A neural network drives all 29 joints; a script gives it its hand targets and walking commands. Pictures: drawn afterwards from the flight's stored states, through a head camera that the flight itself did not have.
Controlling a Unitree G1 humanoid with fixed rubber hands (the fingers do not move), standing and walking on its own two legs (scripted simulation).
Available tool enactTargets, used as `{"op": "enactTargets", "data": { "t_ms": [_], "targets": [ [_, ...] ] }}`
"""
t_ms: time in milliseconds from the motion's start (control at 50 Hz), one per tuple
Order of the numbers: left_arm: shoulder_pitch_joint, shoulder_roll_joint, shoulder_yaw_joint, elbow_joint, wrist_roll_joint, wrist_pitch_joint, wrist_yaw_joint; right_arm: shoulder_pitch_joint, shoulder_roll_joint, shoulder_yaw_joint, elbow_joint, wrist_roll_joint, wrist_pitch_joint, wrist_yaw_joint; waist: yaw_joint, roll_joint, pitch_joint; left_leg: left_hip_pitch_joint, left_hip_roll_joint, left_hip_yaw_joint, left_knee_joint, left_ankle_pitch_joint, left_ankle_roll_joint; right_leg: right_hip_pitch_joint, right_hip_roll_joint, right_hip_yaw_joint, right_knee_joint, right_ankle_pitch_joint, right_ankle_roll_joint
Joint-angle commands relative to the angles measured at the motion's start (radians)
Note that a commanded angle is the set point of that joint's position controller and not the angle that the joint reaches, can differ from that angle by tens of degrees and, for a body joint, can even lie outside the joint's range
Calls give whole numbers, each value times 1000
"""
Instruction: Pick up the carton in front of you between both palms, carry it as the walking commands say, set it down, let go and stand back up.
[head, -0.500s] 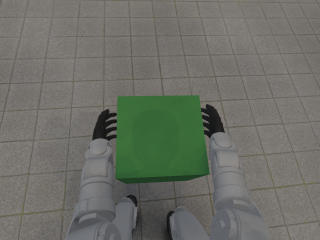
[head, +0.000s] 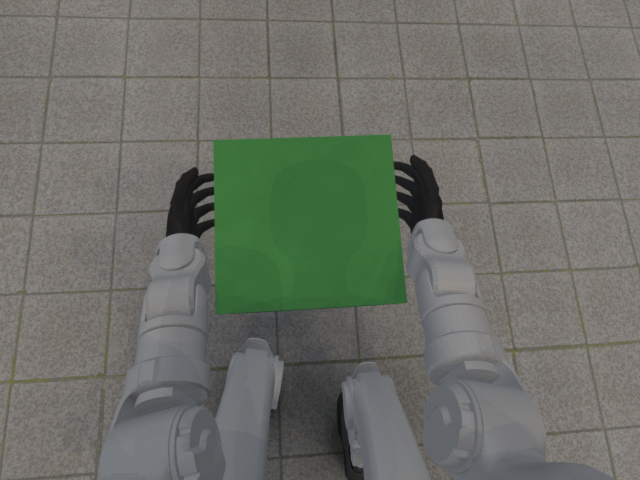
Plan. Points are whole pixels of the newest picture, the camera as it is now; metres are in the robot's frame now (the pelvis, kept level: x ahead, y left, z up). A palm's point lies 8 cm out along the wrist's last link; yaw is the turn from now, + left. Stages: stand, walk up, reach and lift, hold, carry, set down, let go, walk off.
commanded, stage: set down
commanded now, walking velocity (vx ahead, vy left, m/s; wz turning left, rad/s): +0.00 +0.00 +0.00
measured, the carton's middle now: (305, 239) +0.42 +0.05 -0.16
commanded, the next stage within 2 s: none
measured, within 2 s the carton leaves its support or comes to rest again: rests again in 1.52 s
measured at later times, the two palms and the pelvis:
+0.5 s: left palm (193, 245) +0.41 +0.23 -0.25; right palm (374, 232) +0.47 -0.07 -0.24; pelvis -0.03 +0.00 -0.12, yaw -2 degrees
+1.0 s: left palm (202, 249) +0.43 +0.24 -0.35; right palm (357, 237) +0.49 -0.06 -0.35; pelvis -0.04 +0.00 -0.20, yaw -5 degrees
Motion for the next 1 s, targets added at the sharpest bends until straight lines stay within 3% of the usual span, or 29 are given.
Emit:
{"op": "enactTargets", "data": {
  "t_ms": [0,180,360,620,800,880,980],
  "targets": [
    [-564,-825,-523,43,-96,-38,-196,-480,908,506,77,80,-22,173,45,45,-782,675,-94,117,2,271,2,63,85,-89,-122,192,1],
    [-665,-747,-526,31,-155,-56,-186,-601,868,555,50,120,-53,103,72,36,-893,550,-101,138,155,277,-11,-10,105,-110,36,178,13],
    [-794,-678,-494,45,-180,-45,-183,-741,825,544,69,140,-50,68,101,37,-903,452,-98,162,281,231,-19,-109,117,-129,174,115,12],
    [-972,-574,-391,124,-167,-32,-198,-933,732,456,171,142,-37,66,137,32,-857,337,-77,178,423,169,-20,-286,121,-159,339,37,1],
    [-1091,-514,-379,135,-194,-39,-219,-1045,692,466,202,184,-39,76,167,25,-871,280,-57,185,522,196,-18,-341,117,-170,448,50,-1],
    [-1125,-512,-385,112,-225,-47,-237,-1069,736,509,182,199,-39,81,196,-60,-842,239,-57,180,559,279,-7,-333,119,-178,478,110,6],
    [-1062,-504,-359,177,-229,-46,-254,-1043,754,538,188,199,-45,81,204,-106,-789,189,-55,178,586,299,2,-350,113,-170,488,131,10]
  ]
}}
